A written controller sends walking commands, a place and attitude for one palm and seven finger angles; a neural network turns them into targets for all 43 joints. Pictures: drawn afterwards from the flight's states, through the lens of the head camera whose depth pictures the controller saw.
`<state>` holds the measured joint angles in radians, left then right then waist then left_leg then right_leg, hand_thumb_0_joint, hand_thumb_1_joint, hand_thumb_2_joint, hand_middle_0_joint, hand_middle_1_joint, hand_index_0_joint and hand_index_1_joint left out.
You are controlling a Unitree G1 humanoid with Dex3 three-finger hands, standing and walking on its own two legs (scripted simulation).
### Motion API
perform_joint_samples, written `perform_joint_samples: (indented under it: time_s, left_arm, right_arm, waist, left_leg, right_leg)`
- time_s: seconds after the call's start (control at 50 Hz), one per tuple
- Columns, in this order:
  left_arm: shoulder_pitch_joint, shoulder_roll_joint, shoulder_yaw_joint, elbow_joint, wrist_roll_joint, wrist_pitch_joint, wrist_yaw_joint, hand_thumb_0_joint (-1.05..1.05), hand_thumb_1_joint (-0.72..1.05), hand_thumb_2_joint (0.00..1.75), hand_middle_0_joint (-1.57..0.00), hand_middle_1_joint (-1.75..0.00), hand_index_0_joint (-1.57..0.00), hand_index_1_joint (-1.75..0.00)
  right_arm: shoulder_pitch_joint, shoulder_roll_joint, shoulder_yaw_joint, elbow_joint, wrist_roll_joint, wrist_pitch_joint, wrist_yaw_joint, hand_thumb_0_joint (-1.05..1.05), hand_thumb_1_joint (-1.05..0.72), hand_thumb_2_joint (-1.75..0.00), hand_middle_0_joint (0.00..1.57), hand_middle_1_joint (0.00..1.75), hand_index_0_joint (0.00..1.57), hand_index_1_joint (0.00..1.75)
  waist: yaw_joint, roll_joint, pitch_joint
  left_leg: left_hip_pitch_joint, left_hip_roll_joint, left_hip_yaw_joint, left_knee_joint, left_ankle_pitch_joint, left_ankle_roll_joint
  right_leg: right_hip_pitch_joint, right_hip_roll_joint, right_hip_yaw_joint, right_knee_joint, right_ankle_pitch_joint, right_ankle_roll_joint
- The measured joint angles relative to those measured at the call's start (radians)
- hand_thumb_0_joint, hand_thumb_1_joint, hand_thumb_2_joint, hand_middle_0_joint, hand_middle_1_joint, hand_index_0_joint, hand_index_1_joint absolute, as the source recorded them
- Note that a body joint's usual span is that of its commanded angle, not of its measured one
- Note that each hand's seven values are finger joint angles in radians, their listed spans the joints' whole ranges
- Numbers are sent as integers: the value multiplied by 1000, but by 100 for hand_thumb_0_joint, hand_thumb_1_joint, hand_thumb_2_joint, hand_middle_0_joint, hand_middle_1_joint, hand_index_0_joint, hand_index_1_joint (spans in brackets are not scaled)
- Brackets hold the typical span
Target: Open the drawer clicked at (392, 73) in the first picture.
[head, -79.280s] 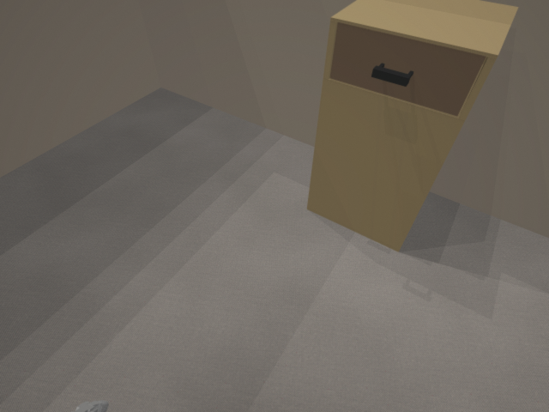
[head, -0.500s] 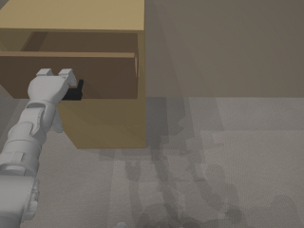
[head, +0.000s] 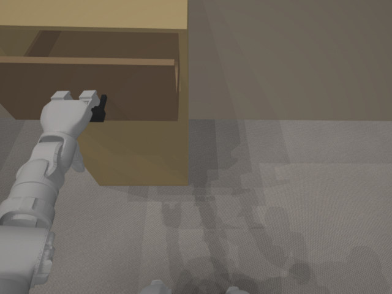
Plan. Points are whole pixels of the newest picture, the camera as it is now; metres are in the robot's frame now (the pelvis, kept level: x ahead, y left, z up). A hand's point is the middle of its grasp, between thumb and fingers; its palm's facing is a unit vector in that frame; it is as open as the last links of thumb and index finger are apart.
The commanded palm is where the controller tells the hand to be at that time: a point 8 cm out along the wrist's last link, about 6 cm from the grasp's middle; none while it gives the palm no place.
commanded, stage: lower the fingers behind the handle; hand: left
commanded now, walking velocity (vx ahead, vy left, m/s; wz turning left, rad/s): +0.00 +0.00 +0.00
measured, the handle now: (81, 106) +0.51 +0.26 +0.06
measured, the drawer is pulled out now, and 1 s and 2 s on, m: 0.12 0.12 0.24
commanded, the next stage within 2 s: close the thumb around the handle in 0.02 s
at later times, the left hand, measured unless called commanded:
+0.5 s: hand (80, 130) +0.45 +0.25 +0.04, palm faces -0.05 -0.02 -1.00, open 9.8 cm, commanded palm +0.44 +0.25 +0.09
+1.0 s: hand (80, 130) +0.45 +0.25 +0.04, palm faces -0.06 -0.02 -1.00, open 5.9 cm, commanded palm +0.43 +0.26 +0.09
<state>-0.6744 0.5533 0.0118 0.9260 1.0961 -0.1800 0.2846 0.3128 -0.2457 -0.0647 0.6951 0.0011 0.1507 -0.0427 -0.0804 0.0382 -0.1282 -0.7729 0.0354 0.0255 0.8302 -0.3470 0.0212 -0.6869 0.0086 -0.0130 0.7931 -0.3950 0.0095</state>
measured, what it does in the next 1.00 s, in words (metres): stands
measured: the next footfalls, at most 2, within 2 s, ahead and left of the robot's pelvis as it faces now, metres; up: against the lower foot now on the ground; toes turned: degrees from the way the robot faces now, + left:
none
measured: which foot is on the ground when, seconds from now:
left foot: down 0.00-1.00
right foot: down 0.00-1.00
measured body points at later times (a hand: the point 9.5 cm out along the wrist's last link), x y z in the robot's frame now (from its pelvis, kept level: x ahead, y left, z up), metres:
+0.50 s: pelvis +0.01 +0.00 +0.00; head +0.09 +0.00 +0.44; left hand +0.45 +0.25 +0.09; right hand +0.04 -0.28 -0.13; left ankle +0.02 +0.11 -0.70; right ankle -0.01 -0.13 -0.70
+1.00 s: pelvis +0.01 +0.00 +0.00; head +0.09 +0.00 +0.45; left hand +0.45 +0.25 +0.09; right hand +0.05 -0.28 -0.13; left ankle +0.02 +0.11 -0.70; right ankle -0.01 -0.13 -0.70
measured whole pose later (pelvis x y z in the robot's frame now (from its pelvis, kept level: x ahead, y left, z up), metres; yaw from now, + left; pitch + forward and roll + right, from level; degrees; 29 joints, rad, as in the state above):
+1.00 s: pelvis +0.01 +0.00 +0.00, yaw +0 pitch +16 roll -2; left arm -0.64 0.55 0.03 0.89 1.08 -0.17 0.25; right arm 0.31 -0.24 -0.06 0.69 0.00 0.15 -0.05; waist -0.08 0.04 -0.13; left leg -0.74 0.04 0.03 0.81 -0.36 0.02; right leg -0.66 0.01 -0.01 0.77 -0.40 0.01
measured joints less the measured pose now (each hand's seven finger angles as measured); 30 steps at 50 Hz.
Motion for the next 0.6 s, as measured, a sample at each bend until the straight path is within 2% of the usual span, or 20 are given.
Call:
perform_joint_samples:
  time_s: [0.18,0.28,0.4,0.6]
  left_arm:
    - [1,-6,-2,-1,-8,18,-17,0,-48,30,-32,-121,-32,-120]
    - [8,-7,-4,-8,-9,17,-19,0,-38,34,-33,-122,-32,-121]
    - [1,-2,-5,-1,-7,10,-19,0,-14,45,-34,-124,-34,-123]
    - [4,-4,-2,-13,-9,17,-22,0,37,67,-38,-130,-37,-129]
  right_arm:
    - [7,2,0,0,0,-2,-2,1,-90,-90,20,30,20,30]
    - [10,2,-2,3,-1,-1,-1,1,-90,-90,20,30,20,30]
    - [6,-1,0,5,1,-1,-4,1,-90,-90,20,30,20,30]
    - [5,-4,-7,-1,-2,-2,0,1,-90,-90,20,30,20,30]
  waist:
    - [0,2,-1]
    - [3,2,-1]
    - [1,0,1]
    - [4,1,-2]
  left_leg:
    - [11,0,4,-8,0,0]
    - [16,0,3,-10,-2,0]
    - [15,0,-1,-10,-3,-1]
    - [10,1,0,-7,-7,-3]
  right_leg:
    - [9,0,4,-8,1,1]
    - [15,0,3,-10,-1,0]
    - [15,0,0,-10,-3,-1]
    - [9,2,1,-7,-6,-2]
